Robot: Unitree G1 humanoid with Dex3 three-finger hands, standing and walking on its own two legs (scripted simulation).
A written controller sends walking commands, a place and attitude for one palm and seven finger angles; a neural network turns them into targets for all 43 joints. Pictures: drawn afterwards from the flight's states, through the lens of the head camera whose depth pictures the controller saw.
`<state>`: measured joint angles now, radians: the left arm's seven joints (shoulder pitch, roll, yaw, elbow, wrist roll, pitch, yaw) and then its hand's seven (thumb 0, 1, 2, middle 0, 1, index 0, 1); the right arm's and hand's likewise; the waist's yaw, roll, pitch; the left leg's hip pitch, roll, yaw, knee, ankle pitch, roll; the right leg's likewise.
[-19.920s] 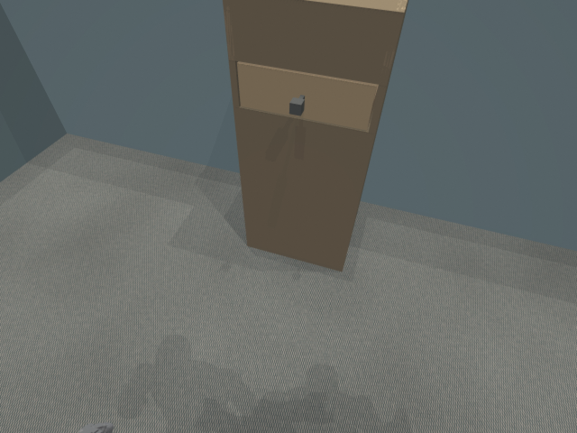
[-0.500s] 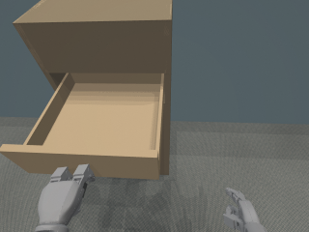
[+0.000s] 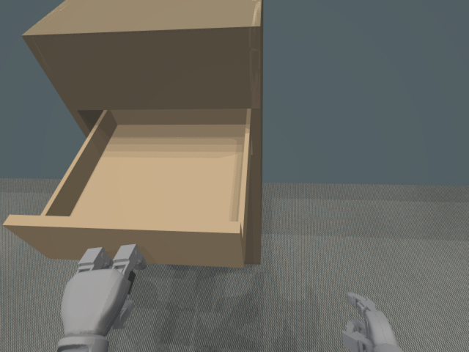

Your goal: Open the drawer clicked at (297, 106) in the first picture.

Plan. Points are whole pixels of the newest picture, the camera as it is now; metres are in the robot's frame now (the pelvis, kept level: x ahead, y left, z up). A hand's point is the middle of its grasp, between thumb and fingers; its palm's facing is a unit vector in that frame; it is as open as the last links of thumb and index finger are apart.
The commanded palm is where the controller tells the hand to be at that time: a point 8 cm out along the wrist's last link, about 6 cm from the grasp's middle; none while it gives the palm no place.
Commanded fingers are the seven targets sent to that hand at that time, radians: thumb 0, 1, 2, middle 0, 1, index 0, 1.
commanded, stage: open the thumb to release the handle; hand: left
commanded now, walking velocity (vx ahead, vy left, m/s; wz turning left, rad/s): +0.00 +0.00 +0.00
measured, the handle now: (123, 269) +0.24 +0.22 +0.03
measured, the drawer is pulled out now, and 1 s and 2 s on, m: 0.30 0.29 0.29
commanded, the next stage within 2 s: lift the hand off the handle in 0.16 s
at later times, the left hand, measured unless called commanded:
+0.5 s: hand (119, 296) +0.20 +0.21 +0.01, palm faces +0.03 -0.10 -0.99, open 13.7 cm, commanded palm +0.18 +0.22 +0.06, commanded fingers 0.00 -0.50 0.30 -0.30 -1.20 -0.30 -1.20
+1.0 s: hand (101, 281) +0.20 +0.22 +0.06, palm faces +0.06 -0.12 -0.99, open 13.4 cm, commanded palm +0.18 +0.23 +0.13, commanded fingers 0.00 -0.50 0.30 -0.30 -1.20 -0.30 -1.20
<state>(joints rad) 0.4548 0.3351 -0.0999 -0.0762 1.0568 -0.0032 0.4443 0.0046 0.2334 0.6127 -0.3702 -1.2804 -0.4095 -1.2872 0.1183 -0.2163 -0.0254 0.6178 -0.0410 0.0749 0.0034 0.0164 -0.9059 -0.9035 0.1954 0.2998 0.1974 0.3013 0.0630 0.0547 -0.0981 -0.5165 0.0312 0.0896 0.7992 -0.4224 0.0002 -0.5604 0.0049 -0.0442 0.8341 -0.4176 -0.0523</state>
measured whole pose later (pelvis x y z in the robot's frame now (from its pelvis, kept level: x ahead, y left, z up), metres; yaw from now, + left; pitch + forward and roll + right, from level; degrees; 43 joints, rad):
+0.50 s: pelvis -0.01 -0.01 +0.01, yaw +1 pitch +6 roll +1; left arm 0.31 0.32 -0.12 0.04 1.07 0.00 0.41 0.00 -0.48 0.30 -0.32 -1.20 -0.34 -1.21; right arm 0.10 -0.23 -0.03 0.64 -0.04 0.06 -0.01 0.02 -0.91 -0.90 0.20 0.30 0.20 0.30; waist 0.08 0.05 -0.08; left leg -0.48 0.03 0.07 0.75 -0.37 -0.01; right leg -0.51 0.00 -0.07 0.78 -0.38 -0.06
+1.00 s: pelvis -0.01 +0.00 +0.02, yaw +1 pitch +2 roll +1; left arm 0.33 0.37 -0.10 -0.12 1.00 0.03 0.28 0.00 -0.49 0.30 -0.32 -1.20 -0.38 -1.23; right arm 0.10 -0.23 -0.02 0.65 -0.02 0.06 -0.03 0.02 -0.91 -0.90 0.20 0.30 0.20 0.30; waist 0.09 0.08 -0.05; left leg -0.33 0.02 0.07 0.62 -0.33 0.00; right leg -0.36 0.00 -0.06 0.65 -0.33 -0.05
